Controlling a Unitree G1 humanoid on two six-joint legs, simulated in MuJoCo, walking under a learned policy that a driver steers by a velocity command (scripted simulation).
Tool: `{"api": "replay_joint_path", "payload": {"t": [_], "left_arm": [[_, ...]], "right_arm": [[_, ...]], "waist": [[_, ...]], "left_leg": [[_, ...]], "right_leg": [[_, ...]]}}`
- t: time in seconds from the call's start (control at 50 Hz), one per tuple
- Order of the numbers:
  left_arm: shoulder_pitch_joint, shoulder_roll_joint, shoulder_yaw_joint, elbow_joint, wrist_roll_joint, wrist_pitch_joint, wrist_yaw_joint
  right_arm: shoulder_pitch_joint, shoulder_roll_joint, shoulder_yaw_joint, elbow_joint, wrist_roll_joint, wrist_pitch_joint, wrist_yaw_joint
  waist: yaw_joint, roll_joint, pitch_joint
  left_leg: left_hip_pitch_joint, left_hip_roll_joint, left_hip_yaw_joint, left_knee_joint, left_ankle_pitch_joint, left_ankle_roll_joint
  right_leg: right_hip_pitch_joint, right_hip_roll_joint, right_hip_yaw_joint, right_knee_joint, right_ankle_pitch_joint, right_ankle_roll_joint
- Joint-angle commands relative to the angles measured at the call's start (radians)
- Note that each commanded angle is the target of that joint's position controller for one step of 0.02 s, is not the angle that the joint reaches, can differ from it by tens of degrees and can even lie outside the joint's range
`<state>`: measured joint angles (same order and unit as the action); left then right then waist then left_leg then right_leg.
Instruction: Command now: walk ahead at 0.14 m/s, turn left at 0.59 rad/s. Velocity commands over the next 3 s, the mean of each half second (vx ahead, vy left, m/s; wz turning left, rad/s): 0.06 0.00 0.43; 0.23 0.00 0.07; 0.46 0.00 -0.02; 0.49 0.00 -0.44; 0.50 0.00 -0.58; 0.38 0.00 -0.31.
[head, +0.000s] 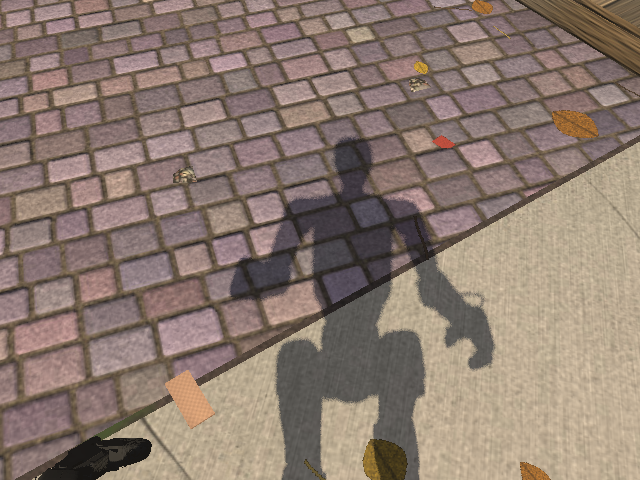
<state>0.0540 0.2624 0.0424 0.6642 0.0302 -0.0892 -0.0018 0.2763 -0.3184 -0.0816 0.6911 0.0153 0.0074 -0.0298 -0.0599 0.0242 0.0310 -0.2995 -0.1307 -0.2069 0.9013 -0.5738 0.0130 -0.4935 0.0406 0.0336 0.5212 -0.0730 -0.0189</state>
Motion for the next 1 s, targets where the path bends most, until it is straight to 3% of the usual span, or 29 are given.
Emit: {"api": "replay_joint_path", "payload": {"t": [0.02,0.04,0.08,0.1,0.16,0.22,0.28,0.32,0.36,0.38,0.4,0.42,0.44,0.48,0.54,0.58,0.62,0.66,0.68,0.72,0.74,0.76,0.78,0.8,0.84,0.9,0.94,1.0], "left_arm": [[0.108,0.117,0.041,-0.069,-0.015,0.026,0.017],[0.073,0.101,0.031,-0.07,-0.009,0.043,0.021],[0.023,0.121,0.032,-0.061,-0.004,0.059,0.026],[0.021,0.127,0.036,-0.055,0.001,0.059,0.029],[0.036,0.139,0.046,-0.034,-0.005,0.061,0.034],[0.022,0.16,0.054,-0.024,-0.014,0.072,0.034],[0.031,0.177,0.058,-0.003,-0.026,0.082,0.023],[0.029,0.183,0.057,0.013,-0.042,0.088,0.016],[0.063,0.15,0.044,0.045,-0.058,0.093,0.013],[0.103,0.09,0.025,0.054,-0.037,0.09,0.005],[0.111,0.051,0.01,0.024,0.001,0.082,-0.003],[0.021,0.129,0.035,0.015,-0.009,0.084,0.01],[0.024,0.154,0.048,0.026,-0.031,0.091,0.015],[0.083,0.141,0.054,0.073,-0.025,0.108,0.025],[0.114,0.098,0.041,0.093,-0.028,0.109,0.023],[0.075,0.074,0.026,0.086,-0.032,0.105,0.02],[0.074,0.078,0.019,0.09,-0.036,0.103,0.013],[0.093,0.101,0.023,0.103,-0.04,0.096,0.008],[0.112,0.109,0.025,0.114,-0.038,0.089,0.008],[0.212,0.124,0.026,0.147,-0.036,0.068,0.011],[0.261,0.185,0.045,0.177,-0.038,0.057,0.01],[0.32,0.206,0.055,0.191,-0.039,0.043,0.005],[0.314,0.214,0.056,0.187,-0.03,0.035,0.006],[0.321,0.192,0.051,0.184,-0.022,0.023,0.012],[0.312,0.164,0.044,0.18,-0.042,0.007,0.017],[0.283,0.145,0.039,0.176,-0.045,0.018,0.014],[0.277,0.165,0.043,0.173,-0.045,0.025,0.011],[0.295,0.213,0.058,0.177,-0.061,0.026,0.004]], "right_arm": [[0.106,-0.167,-0.031,-0.058,0.011,0.01,0.002],[0.049,-0.159,-0.035,-0.067,0.01,0.03,-0.006],[0.022,-0.119,-0.031,-0.088,0.008,0.055,-0.01],[0.03,-0.09,-0.025,-0.09,0.007,0.058,-0.01],[0.0,-0.057,-0.014,-0.108,-0.002,0.051,-0.008],[-0.042,-0.05,-0.006,-0.125,-0.006,0.048,0.005],[-0.051,-0.055,-0.005,-0.127,-0.008,0.048,0.017],[-0.033,-0.052,-0.005,-0.119,-0.012,0.046,0.025],[0.015,-0.064,-0.01,-0.095,-0.02,0.041,0.03],[0.016,-0.123,-0.021,-0.106,-0.027,0.04,0.022],[-0.055,-0.189,-0.024,-0.144,-0.035,0.043,0.011],[-0.033,-0.155,-0.02,-0.138,-0.06,0.026,0.014],[-0.065,-0.128,-0.009,-0.126,-0.065,0.008,0.018],[-0.142,-0.086,0.004,-0.116,-0.038,-0.014,0.019],[-0.171,-0.042,0.02,-0.097,-0.035,-0.017,0.016],[-0.147,-0.046,0.017,-0.079,-0.033,-0.011,0.017],[-0.109,-0.051,0.016,-0.051,-0.027,-0.004,0.016],[-0.102,-0.097,0.004,-0.033,-0.009,0.004,0.016],[-0.095,-0.105,0.002,-0.025,-0.005,0.004,0.014],[-0.131,-0.055,0.015,-0.029,-0.011,-0.012,0.015],[-0.173,-0.009,0.024,-0.064,-0.014,-0.028,0.019],[-0.22,-0.001,0.025,-0.08,-0.007,-0.048,0.02],[-0.258,-0.038,0.012,-0.1,0.01,-0.064,0.022],[-0.273,-0.057,0.002,-0.101,0.018,-0.074,0.023],[-0.238,-0.039,0.0,-0.088,0.013,-0.085,0.036],[-0.272,0.005,0.013,-0.086,0.0,-0.095,0.059],[-0.277,0.034,0.024,-0.085,0.002,-0.093,0.073],[-0.26,-0.007,0.016,-0.087,0.01,-0.083,0.075]], "waist": [[0.064,-0.161,-0.277],[0.062,-0.105,-0.215],[0.04,-0.142,-0.106],[0.037,-0.161,-0.096],[0.053,-0.161,-0.134],[0.065,-0.153,-0.161],[0.07,-0.168,-0.151],[0.051,-0.164,-0.144],[0.027,-0.138,-0.132],[0.055,0.026,-0.136],[0.099,0.268,-0.109],[0.01,0.198,-0.115],[0.034,0.156,-0.092],[0.069,0.135,-0.084],[0.091,0.112,-0.108],[0.059,0.116,-0.115],[0.037,0.119,-0.134],[0.045,0.128,-0.069],[0.053,0.118,-0.04],[0.095,0.061,-0.022],[0.1,-0.09,-0.001],[0.136,-0.22,0.017],[0.149,-0.272,0.084],[0.157,-0.234,0.104],[0.132,-0.154,0.079],[0.135,-0.144,0.047],[0.134,-0.17,0.03],[0.119,-0.165,0.036]], "left_leg": [[-0.359,0.1,0.053,0.43,-0.021,-0.08],[-0.356,0.125,0.08,0.418,0.038,-0.09],[-0.289,0.151,0.123,0.353,0.105,-0.095],[-0.256,0.148,0.149,0.309,0.126,-0.094],[-0.237,0.173,0.169,0.183,0.155,-0.093],[-0.159,0.194,0.182,0.044,0.205,-0.076],[-0.079,0.171,0.211,-0.088,0.21,-0.053],[-0.01,0.151,0.232,-0.239,0.263,-0.025],[0.147,0.128,0.232,-0.459,0.397,0.026],[0.239,0.275,0.029,-0.556,0.534,0.078],[0.237,0.477,-0.197,-0.574,0.695,0.221],[0.12,0.501,-0.211,-0.6,0.627,0.298],[0.094,0.449,-0.145,-0.604,0.597,0.275],[0.097,0.371,-0.038,-0.581,0.632,0.202],[0.103,0.318,0.044,-0.539,0.792,0.188],[0.143,0.321,0.034,-0.515,0.809,0.197],[0.155,0.327,-0.015,-0.556,0.508,0.209],[0.085,0.317,-0.069,-0.608,0.106,0.197],[0.04,0.308,-0.086,-0.619,-0.008,0.183],[-0.088,0.267,-0.067,-0.53,-0.036,0.139],[-0.192,0.159,0.094,-0.399,0.011,0.081],[-0.283,0.074,0.227,-0.181,0.092,0.03],[-0.406,0.094,0.223,-0.078,0.069,0.025],[-0.488,0.136,0.171,0.058,0.019,0.026],[-0.599,0.189,0.144,0.119,0.118,0.033],[-0.443,0.191,0.215,-0.07,0.281,0.008],[-0.267,0.163,0.256,-0.188,0.355,-0.008],[-0.129,0.153,0.259,-0.289,0.426,-0.002]], "right_leg": [[0.564,-0.431,0.455,-0.125,0.229,-0.237],[0.462,-0.371,0.361,-0.153,0.107,-0.202],[0.264,-0.294,0.217,-0.22,0.045,-0.185],[0.231,-0.272,0.16,-0.239,0.058,-0.186],[0.285,-0.308,0.103,-0.246,0.157,-0.226],[0.287,-0.33,0.06,-0.248,0.143,-0.234],[0.28,-0.331,0.039,-0.239,0.094,-0.229],[0.285,-0.328,0.031,-0.199,0.061,-0.206],[0.211,-0.283,-0.01,-0.115,-0.03,-0.122],[0.109,-0.203,-0.096,0.047,-0.187,-0.022],[-0.064,-0.076,-0.16,0.202,-0.483,0.07],[-0.046,-0.089,-0.048,0.368,-0.534,0.079],[-0.041,-0.094,-0.02,0.445,-0.491,0.076],[-0.031,-0.103,-0.004,0.472,-0.396,0.086],[0.061,-0.1,-0.012,0.387,-0.322,0.106],[0.103,-0.095,-0.025,0.255,-0.328,0.106],[0.159,-0.084,-0.046,0.133,-0.309,0.095],[0.216,-0.043,-0.101,0.002,-0.24,0.058],[0.256,-0.032,-0.109,-0.041,-0.243,0.031],[0.377,-0.104,-0.009,-0.068,-0.285,-0.049],[0.389,-0.177,0.104,-0.126,-0.451,-0.115],[0.426,-0.292,0.325,-0.276,-0.603,-0.194],[0.443,-0.408,0.495,-0.36,-0.588,-0.254],[0.476,-0.435,0.529,-0.372,-0.535,-0.275],[0.585,-0.4,0.439,-0.356,-0.432,-0.241],[0.517,-0.286,0.206,-0.371,-0.203,-0.17],[0.409,-0.242,0.105,-0.37,-0.133,-0.152],[0.344,-0.281,0.102,-0.366,-0.145,-0.153]]}}
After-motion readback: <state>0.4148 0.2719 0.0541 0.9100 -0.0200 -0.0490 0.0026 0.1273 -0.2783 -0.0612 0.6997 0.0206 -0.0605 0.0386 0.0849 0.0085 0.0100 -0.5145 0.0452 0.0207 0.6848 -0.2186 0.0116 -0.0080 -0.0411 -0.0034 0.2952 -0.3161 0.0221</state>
